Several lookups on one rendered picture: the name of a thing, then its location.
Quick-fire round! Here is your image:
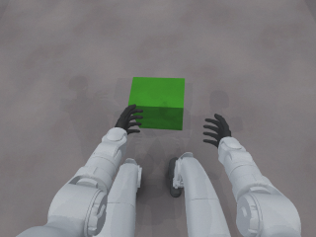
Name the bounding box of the carton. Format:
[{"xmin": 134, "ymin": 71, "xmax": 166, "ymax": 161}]
[{"xmin": 128, "ymin": 77, "xmax": 186, "ymax": 130}]

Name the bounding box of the left robot hand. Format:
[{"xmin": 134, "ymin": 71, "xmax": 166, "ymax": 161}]
[{"xmin": 115, "ymin": 104, "xmax": 143, "ymax": 135}]

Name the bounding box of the robot right forearm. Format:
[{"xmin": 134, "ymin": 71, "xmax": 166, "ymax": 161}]
[{"xmin": 218, "ymin": 136, "xmax": 301, "ymax": 233}]

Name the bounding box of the robot right upper arm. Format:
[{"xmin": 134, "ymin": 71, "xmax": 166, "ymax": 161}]
[{"xmin": 236, "ymin": 193, "xmax": 301, "ymax": 237}]

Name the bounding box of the robot left upper arm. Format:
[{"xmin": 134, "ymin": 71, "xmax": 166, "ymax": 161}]
[{"xmin": 16, "ymin": 184, "xmax": 108, "ymax": 237}]

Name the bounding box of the left robot shin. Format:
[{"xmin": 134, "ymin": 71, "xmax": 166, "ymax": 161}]
[{"xmin": 119, "ymin": 158, "xmax": 138, "ymax": 191}]

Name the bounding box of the robot left forearm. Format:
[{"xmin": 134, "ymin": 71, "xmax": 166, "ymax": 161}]
[{"xmin": 47, "ymin": 127, "xmax": 127, "ymax": 222}]

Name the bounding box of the right robot hand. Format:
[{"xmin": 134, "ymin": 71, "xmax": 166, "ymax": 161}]
[{"xmin": 203, "ymin": 114, "xmax": 232, "ymax": 149}]

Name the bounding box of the right robot thigh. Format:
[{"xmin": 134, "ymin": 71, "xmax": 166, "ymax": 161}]
[{"xmin": 175, "ymin": 157, "xmax": 231, "ymax": 237}]

